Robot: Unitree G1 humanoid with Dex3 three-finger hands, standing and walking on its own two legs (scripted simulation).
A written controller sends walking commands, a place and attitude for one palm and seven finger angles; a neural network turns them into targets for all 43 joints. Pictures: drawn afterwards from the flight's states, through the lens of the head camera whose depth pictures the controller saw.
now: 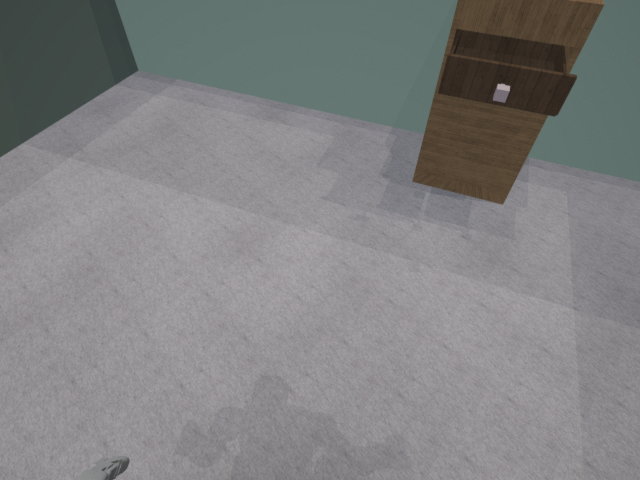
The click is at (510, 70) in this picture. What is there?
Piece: drawer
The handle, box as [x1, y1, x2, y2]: [493, 83, 509, 102]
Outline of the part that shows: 497,84 493,95 493,100 504,102 509,91 509,86 501,83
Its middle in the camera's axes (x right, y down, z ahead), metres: +0.58 -0.47 +1.23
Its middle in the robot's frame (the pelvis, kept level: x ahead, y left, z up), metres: +1.25 -0.52 -0.12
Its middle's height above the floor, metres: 0.65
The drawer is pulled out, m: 0.23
